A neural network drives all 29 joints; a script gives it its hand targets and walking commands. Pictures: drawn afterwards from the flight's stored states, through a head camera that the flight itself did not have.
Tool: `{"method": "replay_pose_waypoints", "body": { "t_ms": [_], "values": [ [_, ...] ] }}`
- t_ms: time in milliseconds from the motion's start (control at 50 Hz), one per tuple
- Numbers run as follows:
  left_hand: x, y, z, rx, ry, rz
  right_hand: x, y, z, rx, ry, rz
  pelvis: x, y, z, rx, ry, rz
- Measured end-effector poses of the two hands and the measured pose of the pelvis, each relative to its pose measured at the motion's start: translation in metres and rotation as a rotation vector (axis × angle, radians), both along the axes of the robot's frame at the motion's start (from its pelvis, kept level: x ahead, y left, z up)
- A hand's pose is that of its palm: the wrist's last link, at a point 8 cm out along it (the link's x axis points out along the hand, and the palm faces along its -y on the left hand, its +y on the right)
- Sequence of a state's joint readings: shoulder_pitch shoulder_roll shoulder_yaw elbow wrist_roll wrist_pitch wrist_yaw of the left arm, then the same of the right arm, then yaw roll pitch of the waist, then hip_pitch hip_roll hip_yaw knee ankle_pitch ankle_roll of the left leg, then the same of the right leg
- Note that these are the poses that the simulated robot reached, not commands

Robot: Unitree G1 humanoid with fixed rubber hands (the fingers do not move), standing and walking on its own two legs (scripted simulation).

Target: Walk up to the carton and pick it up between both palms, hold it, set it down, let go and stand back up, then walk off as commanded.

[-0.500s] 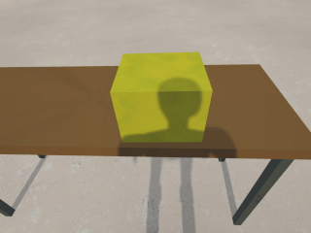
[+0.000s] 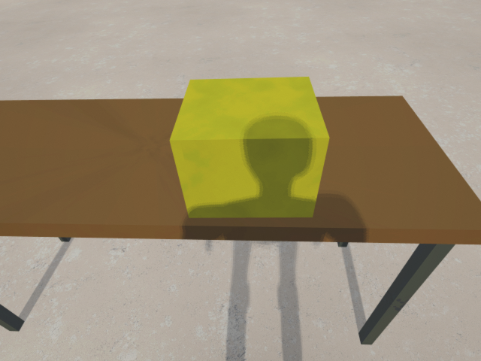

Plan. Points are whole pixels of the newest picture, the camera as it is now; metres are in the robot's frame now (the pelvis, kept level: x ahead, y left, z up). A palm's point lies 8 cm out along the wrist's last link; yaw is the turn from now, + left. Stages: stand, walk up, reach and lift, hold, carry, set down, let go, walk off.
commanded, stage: walk off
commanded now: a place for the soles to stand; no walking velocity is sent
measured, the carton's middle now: (249, 146) +0.52 +0.00 +0.10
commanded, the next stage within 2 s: none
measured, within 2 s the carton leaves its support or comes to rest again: neither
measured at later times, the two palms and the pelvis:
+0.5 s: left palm out of the picture -0.07 +0.25 -0.12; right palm out of the picture -0.03 -0.34 -0.17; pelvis -0.11 -0.05 -0.02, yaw -1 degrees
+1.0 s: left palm out of the picture -0.08 +0.28 -0.13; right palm out of the picture -0.13 -0.32 -0.14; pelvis -0.19 +0.00 -0.03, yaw +0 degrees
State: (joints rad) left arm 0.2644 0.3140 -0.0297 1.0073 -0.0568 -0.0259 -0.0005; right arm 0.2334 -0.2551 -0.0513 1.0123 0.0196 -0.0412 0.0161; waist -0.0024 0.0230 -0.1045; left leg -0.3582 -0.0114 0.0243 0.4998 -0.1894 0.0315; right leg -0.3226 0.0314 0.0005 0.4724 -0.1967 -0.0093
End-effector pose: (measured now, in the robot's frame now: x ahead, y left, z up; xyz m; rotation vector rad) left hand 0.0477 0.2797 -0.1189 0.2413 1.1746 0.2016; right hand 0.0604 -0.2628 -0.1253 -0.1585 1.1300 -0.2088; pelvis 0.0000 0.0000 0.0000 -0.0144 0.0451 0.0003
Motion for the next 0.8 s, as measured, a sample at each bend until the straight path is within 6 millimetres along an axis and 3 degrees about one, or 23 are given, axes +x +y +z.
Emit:
{"method": "replay_pose_waypoints", "body": {
  "t_ms": [80,180,300,400,520,660,800],
  "values": [
    [-0.003,-0.001,-0.002,-0.003,0.007,-0.004,-0.005,-0.002,0.001,-0.011,0.010,0.002,-0.006,-0.001,0.000,0.001,-0.011,0.000],
    [-0.020,-0.007,-0.006,-0.010,0.030,-0.009,-0.028,-0.011,-0.001,-0.027,0.050,-0.002,-0.025,-0.005,-0.003,0.007,-0.047,0.000],
    [-0.058,-0.016,-0.011,0.012,0.092,0.012,-0.059,-0.033,-0.011,-0.034,0.092,-0.011,-0.051,-0.019,-0.010,0.027,-0.089,0.002],
    [-0.090,-0.026,-0.011,0.070,0.125,0.023,-0.071,-0.058,-0.032,-0.023,0.073,-0.008,-0.078,-0.041,-0.024,0.058,-0.069,-0.003],
    [-0.125,-0.033,0.007,0.124,0.161,0.025,-0.099,-0.077,-0.047,-0.021,0.111,-0.021,-0.110,-0.050,-0.022,0.066,-0.126,-0.015],
    [-0.128,-0.029,0.024,0.165,0.112,0.010,-0.131,-0.084,-0.052,-0.030,0.160,-0.014,-0.137,-0.050,-0.017,0.066,-0.113,-0.013],
    [-0.120,-0.021,0.021,0.147,0.014,-0.024,-0.157,-0.078,-0.049,-0.056,0.161,-0.015,-0.163,-0.037,-0.020,0.051,-0.141,-0.011]
  ]
}}
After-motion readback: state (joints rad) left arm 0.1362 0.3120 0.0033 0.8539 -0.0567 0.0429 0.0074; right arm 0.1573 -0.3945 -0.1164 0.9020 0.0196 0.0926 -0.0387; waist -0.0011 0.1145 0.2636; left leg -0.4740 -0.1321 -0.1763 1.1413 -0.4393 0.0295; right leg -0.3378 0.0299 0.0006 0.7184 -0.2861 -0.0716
